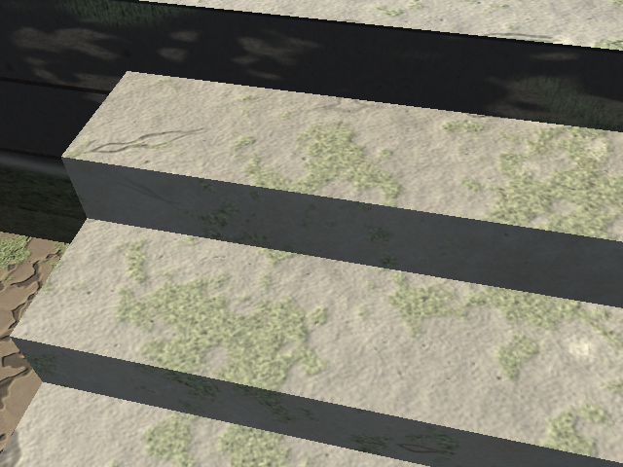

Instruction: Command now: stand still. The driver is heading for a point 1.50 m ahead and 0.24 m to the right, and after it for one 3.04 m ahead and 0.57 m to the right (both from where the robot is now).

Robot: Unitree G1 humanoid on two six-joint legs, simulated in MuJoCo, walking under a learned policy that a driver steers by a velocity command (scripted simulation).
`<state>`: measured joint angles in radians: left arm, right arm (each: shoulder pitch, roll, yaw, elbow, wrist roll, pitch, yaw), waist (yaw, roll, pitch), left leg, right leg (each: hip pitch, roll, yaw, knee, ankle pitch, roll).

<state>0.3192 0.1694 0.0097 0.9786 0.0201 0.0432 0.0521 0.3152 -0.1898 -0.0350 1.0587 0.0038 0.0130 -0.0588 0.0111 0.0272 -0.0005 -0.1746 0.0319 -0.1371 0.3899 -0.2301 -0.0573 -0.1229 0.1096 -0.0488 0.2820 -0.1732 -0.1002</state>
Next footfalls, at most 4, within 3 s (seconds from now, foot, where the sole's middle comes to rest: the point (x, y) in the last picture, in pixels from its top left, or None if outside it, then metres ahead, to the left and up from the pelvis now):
1.92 right None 0.03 -0.14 -0.78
2.22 left None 0.33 0.02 -0.61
2.70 right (486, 369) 0.56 -0.26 -0.44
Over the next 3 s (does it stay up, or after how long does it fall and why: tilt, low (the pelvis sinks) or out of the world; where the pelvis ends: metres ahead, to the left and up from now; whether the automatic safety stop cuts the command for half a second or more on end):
stays up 0.49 -0.18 0.32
